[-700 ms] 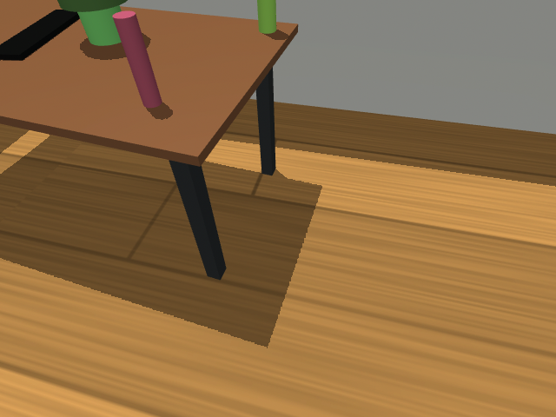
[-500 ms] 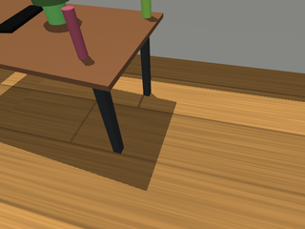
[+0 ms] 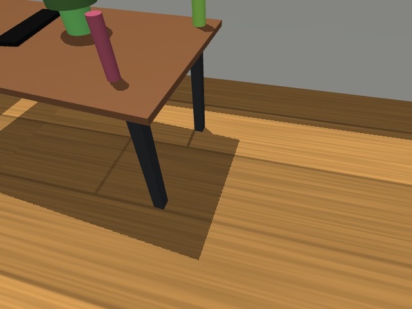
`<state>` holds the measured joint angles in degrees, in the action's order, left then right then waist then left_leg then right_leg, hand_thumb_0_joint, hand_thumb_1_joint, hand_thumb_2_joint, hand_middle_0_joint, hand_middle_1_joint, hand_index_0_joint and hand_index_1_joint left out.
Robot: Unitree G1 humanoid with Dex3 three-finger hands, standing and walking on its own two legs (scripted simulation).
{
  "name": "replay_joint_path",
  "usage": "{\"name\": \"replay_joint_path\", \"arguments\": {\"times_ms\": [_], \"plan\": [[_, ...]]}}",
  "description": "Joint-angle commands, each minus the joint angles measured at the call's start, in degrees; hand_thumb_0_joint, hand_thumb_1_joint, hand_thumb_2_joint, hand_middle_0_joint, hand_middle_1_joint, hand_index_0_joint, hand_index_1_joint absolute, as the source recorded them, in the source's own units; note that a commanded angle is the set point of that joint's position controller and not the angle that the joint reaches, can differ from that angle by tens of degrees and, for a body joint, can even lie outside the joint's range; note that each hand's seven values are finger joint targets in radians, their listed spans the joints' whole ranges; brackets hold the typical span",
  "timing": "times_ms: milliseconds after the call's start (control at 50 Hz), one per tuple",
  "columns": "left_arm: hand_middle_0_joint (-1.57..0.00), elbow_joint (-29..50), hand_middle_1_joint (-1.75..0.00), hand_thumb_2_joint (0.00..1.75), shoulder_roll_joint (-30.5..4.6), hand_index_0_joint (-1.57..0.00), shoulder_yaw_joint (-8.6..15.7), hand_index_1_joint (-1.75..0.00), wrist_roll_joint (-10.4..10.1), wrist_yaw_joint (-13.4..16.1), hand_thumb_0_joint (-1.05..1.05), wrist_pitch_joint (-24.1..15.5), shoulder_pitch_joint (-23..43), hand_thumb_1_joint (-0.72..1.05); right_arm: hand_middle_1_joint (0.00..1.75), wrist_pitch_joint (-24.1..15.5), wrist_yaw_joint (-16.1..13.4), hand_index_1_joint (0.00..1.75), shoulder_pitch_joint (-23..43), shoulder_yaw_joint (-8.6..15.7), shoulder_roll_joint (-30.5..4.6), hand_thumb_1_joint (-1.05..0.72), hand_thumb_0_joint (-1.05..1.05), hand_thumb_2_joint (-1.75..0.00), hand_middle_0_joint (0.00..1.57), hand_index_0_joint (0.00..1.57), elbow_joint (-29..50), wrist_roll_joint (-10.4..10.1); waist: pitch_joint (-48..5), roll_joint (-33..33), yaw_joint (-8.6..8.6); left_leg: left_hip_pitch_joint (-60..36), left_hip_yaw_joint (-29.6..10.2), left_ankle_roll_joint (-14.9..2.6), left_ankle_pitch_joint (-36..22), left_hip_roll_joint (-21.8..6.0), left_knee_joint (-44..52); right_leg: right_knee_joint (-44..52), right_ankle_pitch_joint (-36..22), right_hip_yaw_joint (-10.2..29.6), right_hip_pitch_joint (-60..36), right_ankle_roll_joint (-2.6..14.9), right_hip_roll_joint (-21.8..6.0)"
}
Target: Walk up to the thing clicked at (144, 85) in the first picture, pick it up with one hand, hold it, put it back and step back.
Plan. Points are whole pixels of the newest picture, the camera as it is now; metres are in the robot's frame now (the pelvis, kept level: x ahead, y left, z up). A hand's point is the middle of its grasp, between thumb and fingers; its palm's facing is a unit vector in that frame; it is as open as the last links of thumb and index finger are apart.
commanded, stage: stand
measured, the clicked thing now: (104, 49) +0.93 +0.39 +0.08
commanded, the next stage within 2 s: walk up in 0.42 s
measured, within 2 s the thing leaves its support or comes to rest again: neither
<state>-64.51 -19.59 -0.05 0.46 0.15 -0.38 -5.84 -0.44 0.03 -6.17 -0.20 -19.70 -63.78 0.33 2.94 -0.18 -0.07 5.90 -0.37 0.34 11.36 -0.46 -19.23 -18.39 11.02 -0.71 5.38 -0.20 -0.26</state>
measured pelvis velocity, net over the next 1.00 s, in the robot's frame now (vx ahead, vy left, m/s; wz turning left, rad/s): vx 0.07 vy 0.13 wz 0.32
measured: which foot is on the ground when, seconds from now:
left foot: down 0.00-0.44, up 0.46-0.72, down 0.74-1.00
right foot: down 0.00-0.76, up 0.78-0.98, down 1.00-1.00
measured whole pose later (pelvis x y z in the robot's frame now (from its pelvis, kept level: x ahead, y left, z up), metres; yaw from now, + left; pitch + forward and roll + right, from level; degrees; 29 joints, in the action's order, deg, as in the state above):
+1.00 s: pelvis +0.07 +0.13 -0.03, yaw +18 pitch -2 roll +1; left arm -51.8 -25.1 3.1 0.3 1.5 -4.7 -15.0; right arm 3.6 5.9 -17.4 4.6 -22.2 -46.3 2.4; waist 5.0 -1.1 2.6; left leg 17.7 -2.1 -1.5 18.1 1.5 -37.8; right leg -41.8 24.1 -5.7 21.0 0.9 -2.7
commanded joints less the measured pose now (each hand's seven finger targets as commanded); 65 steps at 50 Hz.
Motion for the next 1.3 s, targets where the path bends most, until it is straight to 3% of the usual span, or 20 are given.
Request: {"name": "replay_joint_path", "arguments": {"times_ms": [0,380,400,460,520,580,700,720,740,760,780,840,920,960,980,1000,1020,1080,1160,1280], "plan": [[-0.20,3.6,-0.30,0.90,-11.9,-0.20,2.3,-0.30,0.1,0.5,0.00,-1.4,1.8,0.90,0.30,-1.5,-0.8,0.30,1.7,2.1,-12.1,-0.90,0.00,-0.90,0.20,0.20,3.5,0.1,-4.2,-0.8,-0.14,-0.4,-5.3,-1.98,-10.9,-6.9,3.0,2.2,-10.8,5.5,-1.1,1.68,-7.3],[-0.20,3.3,-0.30,0.90,-12.0,-0.20,2.3,-0.30,0.1,0.4,0.00,-1.4,1.5,0.90,0.30,-1.5,-0.8,0.30,1.5,2.0,-12.3,-0.90,0.00,-0.90,0.20,0.20,3.1,0.2,-4.3,-0.5,-0.10,-0.5,-5.5,-1.82,-9.9,-6.7,3.1,2.7,-9.6,5.6,-0.5,1.67,-7.4],[-0.20,4.2,-0.30,0.90,-21.9,-0.20,7.4,-0.30,-0.4,1.9,0.00,-2.4,-6.5,0.90,0.30,0.8,1.8,0.30,1.3,5.7,-17.2,-0.90,0.00,-0.90,0.20,0.20,9.0,2.9,-5.0,-3.7,-3.26,13.3,-6.1,-4.36,-4.0,-1.8,-8.0,-3.3,-0.3,4.6,-11.2,3.57,-7.7],[-0.20,8.2,-0.30,0.90,-23.4,-0.20,9.5,-0.30,1.5,3.6,0.00,-3.2,-8.3,0.90,0.30,3.3,4.3,0.30,3.8,6.2,-14.1,-0.90,0.00,-0.90,0.20,0.20,15.3,4.7,-0.9,3.3,-4.47,29.8,-5.7,-1.87,17.7,-5.3,-35.6,6.6,3.4,20.2,-5.7,15.70,-30.2],[-0.20,12.3,-0.30,0.90,-19.9,-0.20,8.7,-0.30,1.7,3.7,0.00,-4.1,-1.6,0.90,0.30,4.0,6.4,0.30,-2.6,8.2,-14.9,-0.90,0.00,-0.90,0.20,0.20,15.6,3.9,0.8,2.0,0.60,27.7,-8.1,-0.11,11.9,-9.0,-37.0,5.6,4.1,8.9,-1.3,13.12,-23.5],[-0.20,13.6,-0.30,0.90,-21.2,-0.20,9.2,-0.30,2.1,3.3,0.00,-4.5,-4.0,0.90,0.30,3.9,7.6,0.30,-1.2,8.7,-13.4,-0.90,0.00,-0.90,0.20,0.20,17.9,3.8,1.8,6.5,-1.22,25.1,-4.6,0.91,10.2,-9.1,-29.2,2.4,-3.2,2.1,-0.1,12.17,-21.0],[-0.20,15.7,-0.30,0.90,-21.7,-0.20,9.0,-0.30,2.0,2.6,0.00,-3.5,-2.8,0.90,0.30,2.9,7.3,0.30,-11.3,10.6,-14.5,-0.90,0.00,-0.90,0.20,0.20,15.9,2.5,-4.2,4.6,4.85,1.7,5.7,-1.21,2.7,-2.6,-17.2,-14.6,4.4,-7.5,12.5,6.04,-14.7],[-0.20,16.0,-0.30,0.90,-19.1,-0.20,8.2,-0.30,2.2,2.6,0.00,-3.1,-4.5,0.90,0.30,2.7,6.7,0.30,-16.4,11.4,-17.0,-0.90,0.00,-0.90,0.20,0.20,14.2,2.9,-6.6,-3.3,6.89,-3.7,5.0,-2.80,8.5,0.2,-16.2,-27.6,7.0,-9.7,15.5,4.67,-11.3],[-0.20,17.5,-0.30,0.90,-15.3,-0.20,7.1,-0.30,1.5,2.1,0.00,-2.8,-6.6,0.90,0.30,2.5,5.9,0.30,-19.9,12.7,-22.1,-0.90,0.00,-0.90,0.20,0.20,14.7,3.5,-4.3,-18.1,9.12,-5.5,-15.0,-8.71,15.7,-8.5,-3.2,-46.1,17.3,-11.0,25.2,1.88,-5.1],[-0.20,19.5,-0.30,0.90,-15.8,-0.20,6.6,-0.30,0.0,2.4,0.00,-3.2,-3.2,0.90,0.30,2.1,5.8,0.30,-17.8,12.5,-26.4,-0.90,0.00,-0.90,0.20,0.20,16.3,1.8,-2.7,-24.6,8.51,-1.9,-37.1,-14.70,18.0,-15.5,8.6,-49.1,29.3,-5.2,32.4,1.28,0.1],[-0.20,19.0,-0.30,0.90,-18.4,-0.20,6.4,-0.30,0.6,2.5,0.00,-3.7,-1.6,0.90,0.30,2.2,5.5,0.30,-15.4,12.7,-27.1,-0.90,0.00,-0.90,0.20,0.20,17.1,1.1,0.8,-17.6,6.82,3.8,-39.8,-17.13,22.6,-18.7,9.5,-51.9,26.9,-0.6,32.7,2.15,-3.2],[-0.20,14.5,-0.30,0.90,-18.8,-0.20,6.5,-0.30,-0.9,1.9,0.00,-4.3,-10.4,0.90,0.30,1.9,4.1,0.30,-9.1,10.2,-20.6,-0.90,0.00,-0.90,0.20,0.20,20.6,1.8,-0.1,-12.2,1.31,6.3,-21.6,-14.43,11.3,-11.4,-0.2,-40.2,19.9,0.3,25.3,2.41,-7.5],[-0.20,14.0,-0.30,0.90,-17.9,-0.20,7.0,-0.30,-0.3,2.1,0.00,-5.1,-15.9,0.90,0.30,1.9,4.8,0.30,-8.1,9.5,-18.2,-0.90,0.00,-0.90,0.20,0.20,23.6,2.5,-1.4,-10.7,-0.02,12.5,-18.4,-15.53,1.9,-10.6,-2.8,-25.1,16.8,-3.9,13.9,1.18,-2.9],[-0.20,11.9,-0.30,0.90,-17.7,-0.20,7.9,-0.30,0.1,2.9,0.00,-5.8,-24.2,0.90,0.30,2.6,5.0,0.30,-3.3,8.8,-16.5,-0.90,0.00,-0.90,0.20,0.20,25.6,2.1,-3.0,-5.9,-5.68,23.3,-13.4,-11.95,7.2,-7.0,-12.1,-12.4,1.8,-4.4,-2.4,0.70,-2.3],[-0.20,11.6,-0.30,0.90,-22.7,-0.20,9.8,-0.30,1.2,3.6,0.00,-6.2,-28.8,0.90,0.30,2.6,4.9,0.30,-2.8,7.6,-11.8,-0.90,0.00,-0.90,0.20,0.20,27.0,1.7,-4.1,6.3,-9.13,32.2,-9.0,-7.42,13.6,0.9,-26.9,-3.9,8.3,7.0,-10.0,1.55,-8.3],[-0.20,14.6,-0.30,0.90,-27.7,-0.20,10.7,-0.30,2.3,4.3,0.00,-6.3,-25.9,0.90,0.30,2.9,4.4,0.30,-6.6,7.1,-9.6,-0.90,0.00,-0.90,0.20,0.20,27.3,1.7,-2.8,11.1,-6.99,39.0,-9.7,-2.57,20.6,8.0,-42.5,8.2,25.1,33.8,-7.4,4.89,-25.4],[-0.20,17.0,-0.30,0.90,-29.2,-0.20,10.6,-0.30,1.7,4.7,0.00,-6.0,-19.3,0.90,0.30,3.9,3.7,0.30,-7.8,8.9,-15.7,-0.90,0.00,-0.90,0.20,0.20,25.8,2.3,-0.9,4.1,-3.85,36.8,-14.7,-1.75,19.4,3.6,-47.7,11.3,35.7,41.4,0.6,9.44,-31.6],[-0.20,19.2,-0.30,0.90,-22.0,-0.20,8.9,-0.30,1.0,4.2,0.00,-7.2,-11.7,0.90,0.30,3.3,4.2,0.30,-12.3,9.3,-16.4,-0.90,0.00,-0.90,0.20,0.20,21.1,1.9,6.6,4.1,0.76,34.5,-12.9,0.40,9.3,-0.9,-47.3,5.4,12.1,18.5,4.4,9.00,-21.8],[-0.20,18.1,-0.30,0.90,-20.2,-0.20,8.9,-0.30,1.1,3.8,0.00,-7.5,-17.0,0.90,0.30,2.8,5.2,0.30,-9.7,8.4,-13.2,-0.90,0.00,-0.90,0.20,0.20,22.2,1.8,2.9,8.3,-1.28,29.5,-7.6,0.92,6.5,-0.9,-40.9,-3.7,-23.3,1.3,0.8,9.46,-17.5],[-0.20,20.4,-0.30,0.90,-23.3,-0.20,9.0,-0.30,1.2,3.4,0.00,-6.8,-18.6,0.90,0.30,2.3,6.9,0.30,-2.0,8.7,-13.0,-0.90,0.00,-0.90,0.20,0.20,26.1,1.8,-1.1,10.2,-2.44,21.2,-0.4,-1.29,6.8,-4.0,-24.9,-7.9,-25.1,-4.5,0.1,10.74,-18.9]]}}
